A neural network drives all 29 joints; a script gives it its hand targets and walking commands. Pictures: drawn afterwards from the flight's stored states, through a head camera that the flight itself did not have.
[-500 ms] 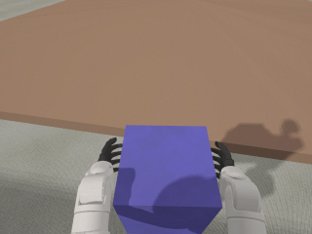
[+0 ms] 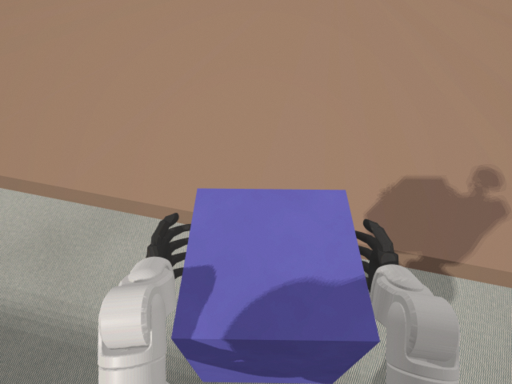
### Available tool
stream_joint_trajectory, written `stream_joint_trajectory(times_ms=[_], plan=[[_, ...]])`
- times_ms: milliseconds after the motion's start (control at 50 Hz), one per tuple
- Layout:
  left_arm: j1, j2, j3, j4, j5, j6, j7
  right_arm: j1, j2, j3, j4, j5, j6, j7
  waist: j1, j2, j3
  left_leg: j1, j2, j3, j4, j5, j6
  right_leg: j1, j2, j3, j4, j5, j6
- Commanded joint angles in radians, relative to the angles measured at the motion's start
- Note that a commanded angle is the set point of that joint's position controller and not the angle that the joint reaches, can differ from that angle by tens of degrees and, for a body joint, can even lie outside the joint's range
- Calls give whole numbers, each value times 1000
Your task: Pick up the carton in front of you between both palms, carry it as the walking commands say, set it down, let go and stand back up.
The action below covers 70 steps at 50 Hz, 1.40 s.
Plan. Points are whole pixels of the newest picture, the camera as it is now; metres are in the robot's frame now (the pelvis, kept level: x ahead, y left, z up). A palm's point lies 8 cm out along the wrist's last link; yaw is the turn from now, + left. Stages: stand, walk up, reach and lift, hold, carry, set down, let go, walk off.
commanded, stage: carry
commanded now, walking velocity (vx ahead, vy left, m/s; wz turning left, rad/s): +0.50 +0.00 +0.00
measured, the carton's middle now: (269, 292) +0.27 +0.01 +0.03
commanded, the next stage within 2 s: none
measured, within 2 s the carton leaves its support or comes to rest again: neither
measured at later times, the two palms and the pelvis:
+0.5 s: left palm (207, 105) +0.61 +0.15 +0.13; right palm (357, 113) +0.60 -0.15 +0.13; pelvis +0.32 +0.00 -0.01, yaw +0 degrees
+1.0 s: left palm (231, 15) +1.03 +0.15 +0.17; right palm (337, 21) +1.02 -0.15 +0.17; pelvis +0.63 +0.01 -0.01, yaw -1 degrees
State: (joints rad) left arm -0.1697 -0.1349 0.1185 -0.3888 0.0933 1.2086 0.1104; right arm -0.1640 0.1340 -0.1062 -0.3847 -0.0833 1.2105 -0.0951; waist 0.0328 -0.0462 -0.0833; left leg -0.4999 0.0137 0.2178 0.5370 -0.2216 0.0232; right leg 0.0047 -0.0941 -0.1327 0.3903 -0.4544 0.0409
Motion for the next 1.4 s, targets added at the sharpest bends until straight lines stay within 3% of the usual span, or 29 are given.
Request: stream_joint_trajectory(times_ms=[0, 20, 40, 60, 100, 180, 300, 400, 460, 480, 500, 520, 540, 600, 640, 740, 820, 920, 940, 960, 980, 1000, 1040, 1080, 1200, 1280, 1340, 1360, 1380], plan=[[-464, -797, -723, -58, -423, 24, -284, -396, 830, 663, -19, 331, 7, 227, -68, -1, -320, 680, 17, -31, -64, -25, 17, -306, -51, -79, 369, 564, -47], [-497, -789, -718, -69, -427, 34, -289, -396, 821, 656, -8, 318, 9, 226, -71, 241, -308, 681, 306, -550, -274, -261, 105, -474, 58, -87, 653, 244, -7], [-520, -805, -728, -50, -429, 41, -292, -431, 828, 655, 1, 321, 12, 228, -59, 280, -291, 712, 427, -818, -373, -212, 209, -637, 93, 52, 826, -4, -23], [-515, -823, -725, -28, -425, 40, -294, -453, 852, 667, -17, 340, 15, 231, -54, 193, -276, 681, 432, -741, -347, -147, 210, -672, 10, 127, 897, 1, -54], [-511, -871, -723, -18, -417, 27, -296, -498, 913, 691, -38, 364, 7, 240, -50, 59, -243, 580, 361, -535, -335, 20, 157, -677, -51, 136, 849, 113, -74], [-447, -927, -723, 4, -374, -5, -277, -502, 940, 725, -58, 404, -4, 262, -50, 131, -253, 581, 279, -309, -341, 228, 101, -642, -25, 69, 651, 212, -60], [-457, -889, -724, -49, -347, -7, -239, -507, 853, 713, -97, 423, 6, 280, -51, 178, -169, 646, 223, -168, -343, 414, 108, -719, 14, -18, 361, 349, -42], [-580, -783, -723, -150, -392, 46, -227, -567, 746, 672, -158, 402, 45, 251, -60, 202, -92, 613, 199, -87, -325, 549, 96, -578, 60, -99, 148, 462, -78], [-650, -698, -703, -138, -410, 84, -223, -650, 666, 647, -163, 388, 81, 230, -35, 219, -194, 626, 176, -8, -83, 805, 57, -311, 134, -161, 88, 442, -101], [-679, -674, -691, -121, -414, 95, -222, -686, 637, 643, -155, 389, 95, 225, -5, 178, -254, 553, 145, 24, 112, 733, 30, -130, 148, -168, 61, 380, -98], [-706, -653, -672, -101, -415, 106, -222, -743, 612, 641, -146, 395, 107, 221, 33, 89, -338, 386, 127, -1, 348, 439, 18, 79, 3, 15, 70, 253, -101], [-752, -612, -642, -78, -402, 111, -221, -795, 634, 651, -143, 408, 127, 216, 34, -169, -422, 42, -3, -62, 652, 44, -15, 304, -290, 549, -2, 62, -267], [-765, -642, -643, -51, -428, 125, -221, -826, 631, 632, -114, 408, 135, 213, 33, -209, -393, -117, -56, -188, 823, -244, 11, 290, -319, 702, -131, 115, -313], [-927, -725, -656, -44, -490, 137, -230, -931, 691, 608, -57, 407, 137, 199, 15, -7, -331, -157, 70, -239, 804, -106, 53, 127, -239, 372, -74, 449, -229], [-1019, -757, -656, -6, -513, 135, -236, -992, 717, 597, 2, 393, 133, 189, 9, -19, -345, -107, 81, -217, 708, -68, 37, 59, -200, 262, -89, 472, -203], [-1177, -781, -622, 150, -533, 124, -246, -1138, 747, 577, 150, 381, 115, 168, 16, -56, -322, -214, 73, -159, 505, -30, 15, 92, -173, 171, -98, 560, -247], [-1286, -801, -570, 270, -528, 113, -240, -1276, 773, 550, 248, 407, 110, 161, 33, -67, -283, -254, 55, -112, 295, 72, 23, 145, -124, 106, -59, 652, -242], [-1361, -817, -484, 385, -493, 111, -219, -1377, 810, 483, 366, 436, 117, 164, 1, -106, -322, 72, -73, -7, 9, 266, 45, 84, -55, -61, 205, 1018, -153], [-1383, -823, -469, 401, -488, 112, -215, -1384, 821, 465, 386, 439, 119, 168, -52, -71, -356, 244, -79, 17, -133, 398, 42, 32, -32, -100, 344, 986, -108], [-1412, -829, -459, 412, -480, 111, -213, -1399, 823, 439, 396, 434, 117, 175, -100, 7, -400, 453, 0, -56, -165, 603, 39, -92, 7, -72, 481, 782, -76], [-1413, -840, -458, 436, -478, 118, -212, -1404, 826, 421, 420, 435, 122, 181, -83, 194, -485, 744, 247, -317, 32, 1347, 99, -320, 73, -14, 644, 194, -45], [-1404, -865, -426, 468, -475, 125, -208, -1397, 818, 394, 454, 433, 123, 183, -101, 304, -616, 950, 391, -523, 46, 1493, 269, -510, 153, 86, 864, -146, -24], [-1438, -908, -403, 423, -447, 122, -196, -1427, 900, 380, 398, 454, 116, 191, -107, 241, -603, 899, 335, -476, -28, 1156, 263, -598, 107, 171, 887, -96, -53], [-1469, -935, -396, 329, -424, 114, -177, -1492, 948, 391, 268, 468, 108, 195, -89, 156, -542, 839, 298, -396, -50, 1055, 216, -631, 72, 159, 772, -48, -56], [-1287, -874, -490, 131, -336, 75, -133, -1363, 868, 483, 28, 410, 81, 164, -75, 196, -630, 819, 248, -225, -10, 1221, 187, -505, 119, 60, 475, 80, -35], [-1276, -814, -585, 83, -376, 64, -141, -1300, 789, 555, 10, 402, 74, 174, -76, 213, -630, 838, 240, -205, 36, 1176, 197, -475, 111, 49, 266, 191, -61], [-1252, -803, -600, 159, -404, 75, -168, -1284, 773, 585, 95, 412, 88, 190, -33, 182, -579, 800, 153, -178, 116, 1052, 116, -280, 75, 39, -134, 531, -72], [-1251, -806, -601, 184, -416, 84, -181, -1252, 763, 584, 145, 406, 87, 193, -19, 154, -578, 652, 131, -179, 160, 809, 82, -95, 30, 74, -153, 759, -91], [-1231, -802, -585, 235, -415, 87, -194, -1262, 773, 585, 164, 408, 91, 195, -16, -46, -615, 302, 75, -127, 233, 309, 28, 259, -124, 198, 145, 1508, -161]])
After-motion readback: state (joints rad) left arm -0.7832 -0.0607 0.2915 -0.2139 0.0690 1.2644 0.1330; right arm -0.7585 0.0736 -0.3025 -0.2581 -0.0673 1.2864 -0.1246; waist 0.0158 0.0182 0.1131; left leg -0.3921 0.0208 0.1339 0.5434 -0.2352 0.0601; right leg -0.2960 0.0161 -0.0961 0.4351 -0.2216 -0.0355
